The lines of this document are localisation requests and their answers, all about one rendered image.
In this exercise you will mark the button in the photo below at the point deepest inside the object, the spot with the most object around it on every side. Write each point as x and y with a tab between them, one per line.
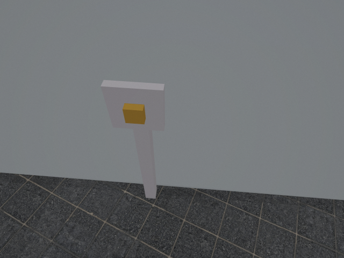
134	113

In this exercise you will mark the panel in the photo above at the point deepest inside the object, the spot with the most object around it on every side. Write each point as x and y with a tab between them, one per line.
116	93

